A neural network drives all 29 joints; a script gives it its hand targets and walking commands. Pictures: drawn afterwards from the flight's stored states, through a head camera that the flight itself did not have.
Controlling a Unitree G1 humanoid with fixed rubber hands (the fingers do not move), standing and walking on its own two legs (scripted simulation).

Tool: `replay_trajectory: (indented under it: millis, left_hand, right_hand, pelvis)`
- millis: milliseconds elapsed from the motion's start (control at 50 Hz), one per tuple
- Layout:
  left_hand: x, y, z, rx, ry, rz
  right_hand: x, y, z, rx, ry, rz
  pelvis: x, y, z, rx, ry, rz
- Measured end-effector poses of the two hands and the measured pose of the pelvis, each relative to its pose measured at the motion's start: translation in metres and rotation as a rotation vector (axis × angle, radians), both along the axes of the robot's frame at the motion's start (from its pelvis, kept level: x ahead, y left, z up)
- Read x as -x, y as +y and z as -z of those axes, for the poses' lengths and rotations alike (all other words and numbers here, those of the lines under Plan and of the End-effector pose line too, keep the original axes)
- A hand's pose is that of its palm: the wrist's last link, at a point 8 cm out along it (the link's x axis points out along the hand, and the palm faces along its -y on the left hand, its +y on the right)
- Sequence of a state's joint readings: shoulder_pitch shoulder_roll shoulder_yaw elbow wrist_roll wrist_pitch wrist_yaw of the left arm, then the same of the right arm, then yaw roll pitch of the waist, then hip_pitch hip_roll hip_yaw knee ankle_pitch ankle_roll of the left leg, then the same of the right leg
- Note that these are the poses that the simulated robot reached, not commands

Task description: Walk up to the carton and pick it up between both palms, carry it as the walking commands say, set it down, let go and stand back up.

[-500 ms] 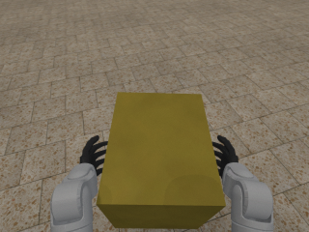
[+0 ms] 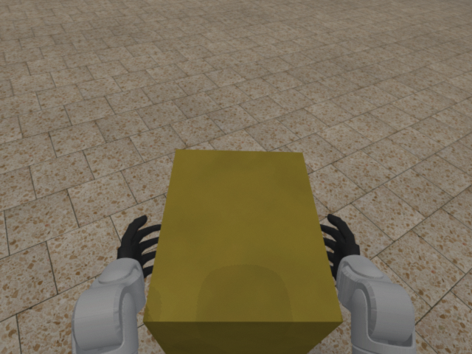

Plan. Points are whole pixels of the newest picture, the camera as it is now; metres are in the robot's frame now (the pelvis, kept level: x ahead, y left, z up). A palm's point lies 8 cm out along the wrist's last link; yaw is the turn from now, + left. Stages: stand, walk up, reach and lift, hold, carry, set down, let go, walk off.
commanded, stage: carry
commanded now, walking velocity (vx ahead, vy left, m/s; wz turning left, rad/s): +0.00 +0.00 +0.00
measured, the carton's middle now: (237, 255) +0.31 +0.01 +0.01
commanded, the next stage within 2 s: none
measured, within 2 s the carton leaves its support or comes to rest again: neither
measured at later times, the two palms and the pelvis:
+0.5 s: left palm (90, 295) +0.21 +0.21 +0.08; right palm (318, 281) +0.23 -0.11 +0.08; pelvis -0.04 +0.03 -0.01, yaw +4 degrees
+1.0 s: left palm out of the picture +0.13 +0.28 +0.08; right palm (262, 279) +0.23 -0.02 +0.08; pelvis -0.06 +0.05 +0.00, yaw +19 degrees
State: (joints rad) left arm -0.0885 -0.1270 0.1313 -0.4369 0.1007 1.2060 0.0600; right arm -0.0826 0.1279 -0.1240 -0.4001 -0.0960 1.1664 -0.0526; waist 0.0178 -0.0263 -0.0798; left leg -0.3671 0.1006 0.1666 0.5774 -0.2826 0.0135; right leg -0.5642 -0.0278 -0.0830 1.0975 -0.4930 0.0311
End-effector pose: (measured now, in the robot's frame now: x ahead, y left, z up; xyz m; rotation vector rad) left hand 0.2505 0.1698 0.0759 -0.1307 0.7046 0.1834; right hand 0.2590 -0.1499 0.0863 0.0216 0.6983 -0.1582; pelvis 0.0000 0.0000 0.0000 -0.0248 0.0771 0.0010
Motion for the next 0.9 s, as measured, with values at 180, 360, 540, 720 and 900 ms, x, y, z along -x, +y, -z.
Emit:
replay_trajectory:
  millis: [180, 360, 540, 720, 900]
  left_hand:
    - [-0.008, -0.028, -0.008, -0.063, -0.015, 0.115]
    - [0.011, -0.010, -0.013, -0.073, -0.023, 0.107]
    - [0.053, 0.055, 0.003, -0.031, 0.010, -0.088]
    - [0.074, 0.088, 0.011, -0.023, -0.008, -0.159]
    - [0.103, 0.113, 0.012, -0.024, 0.033, -0.240]
  right_hand:
    - [0.028, -0.027, 0.011, -0.065, -0.015, 0.116]
    - [0.040, -0.009, 0.004, -0.058, -0.022, 0.094]
    - [0.024, 0.057, 0.012, -0.043, 0.011, -0.080]
    - [0.021, 0.094, 0.015, -0.028, -0.006, -0.157]
    - [0.026, 0.124, 0.019, -0.026, 0.035, -0.240]
  pelvis:
    - [0.015, 0.007, 0.006, -0.017, -0.016, 0.057]
    - [0.030, 0.021, 0.004, -0.024, -0.037, -0.001]
    - [0.044, 0.035, 0.010, -0.018, -0.026, -0.091]
    - [0.049, 0.051, 0.017, -0.020, -0.014, -0.199]
    - [0.061, 0.057, 0.007, 0.001, 0.007, -0.277]
